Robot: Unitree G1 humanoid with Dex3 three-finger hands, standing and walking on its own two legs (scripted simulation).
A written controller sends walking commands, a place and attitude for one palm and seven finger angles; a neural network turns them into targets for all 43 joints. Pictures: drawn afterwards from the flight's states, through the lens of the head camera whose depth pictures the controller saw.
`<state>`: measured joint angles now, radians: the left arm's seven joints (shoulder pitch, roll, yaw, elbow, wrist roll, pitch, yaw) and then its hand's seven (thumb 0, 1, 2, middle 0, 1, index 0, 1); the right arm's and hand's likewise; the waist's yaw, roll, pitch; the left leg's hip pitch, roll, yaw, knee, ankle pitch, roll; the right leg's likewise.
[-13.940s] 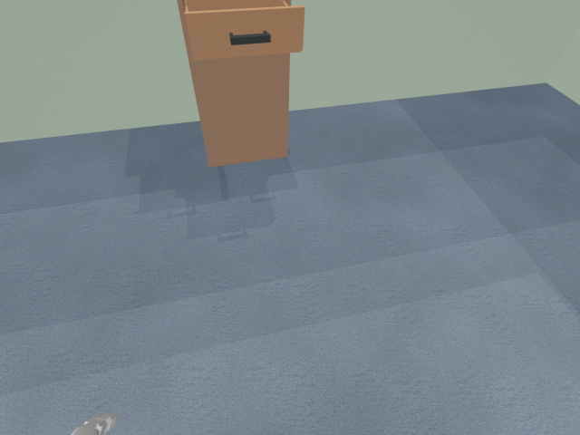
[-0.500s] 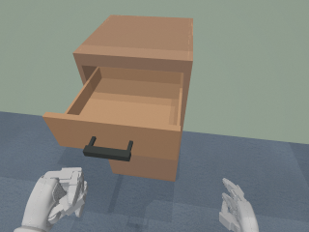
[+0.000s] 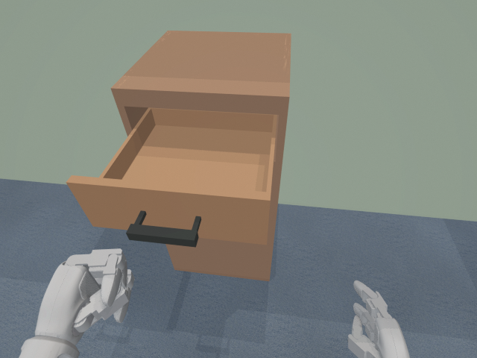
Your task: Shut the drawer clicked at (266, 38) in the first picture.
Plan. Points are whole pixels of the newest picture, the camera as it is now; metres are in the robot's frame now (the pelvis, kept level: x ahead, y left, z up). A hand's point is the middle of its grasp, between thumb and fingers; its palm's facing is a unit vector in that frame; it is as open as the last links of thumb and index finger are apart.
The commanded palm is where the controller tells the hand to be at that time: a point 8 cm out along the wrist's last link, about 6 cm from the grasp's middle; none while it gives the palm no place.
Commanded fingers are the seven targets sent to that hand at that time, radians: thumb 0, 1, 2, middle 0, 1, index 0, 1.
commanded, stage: bring the fist close to the handle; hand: left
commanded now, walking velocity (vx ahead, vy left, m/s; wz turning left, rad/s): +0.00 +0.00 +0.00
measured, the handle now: (166, 226) +0.34 +0.18 +0.03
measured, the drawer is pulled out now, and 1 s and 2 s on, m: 0.28 0.28 0.27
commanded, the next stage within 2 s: push the drawer shut in 1.40 s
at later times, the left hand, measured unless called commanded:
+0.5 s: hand (150, 286) +0.20 +0.16 +0.08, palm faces -0.01 -1.00 -0.05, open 3.3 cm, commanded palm +0.17 +0.21 +0.08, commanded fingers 0.00 0.90 0.90 -1.40 -1.60 -1.40 -1.60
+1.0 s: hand (165, 276) +0.24 +0.15 +0.03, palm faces -0.02 -1.00 -0.05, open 3.3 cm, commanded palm +0.22 +0.21 +0.03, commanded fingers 0.00 0.90 0.90 -1.40 -1.60 -1.40 -1.60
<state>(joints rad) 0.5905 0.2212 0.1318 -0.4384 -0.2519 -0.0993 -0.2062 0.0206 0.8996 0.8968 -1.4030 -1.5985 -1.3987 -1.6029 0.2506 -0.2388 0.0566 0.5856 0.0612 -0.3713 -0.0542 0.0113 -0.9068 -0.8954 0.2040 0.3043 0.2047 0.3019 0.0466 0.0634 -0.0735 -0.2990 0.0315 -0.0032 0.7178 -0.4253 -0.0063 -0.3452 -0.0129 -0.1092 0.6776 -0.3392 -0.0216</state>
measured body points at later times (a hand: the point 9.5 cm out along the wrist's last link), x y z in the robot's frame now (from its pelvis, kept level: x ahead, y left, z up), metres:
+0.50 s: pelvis +0.00 +0.00 -0.01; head +0.01 -0.01 +0.44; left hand +0.20 +0.21 +0.08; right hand +0.17 -0.23 -0.08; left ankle -0.03 +0.12 -0.72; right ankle +0.01 -0.11 -0.72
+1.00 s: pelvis -0.01 +0.00 -0.02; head +0.05 +0.00 +0.42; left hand +0.24 +0.21 +0.03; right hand +0.16 -0.23 -0.11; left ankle -0.03 +0.12 -0.72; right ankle +0.01 -0.11 -0.72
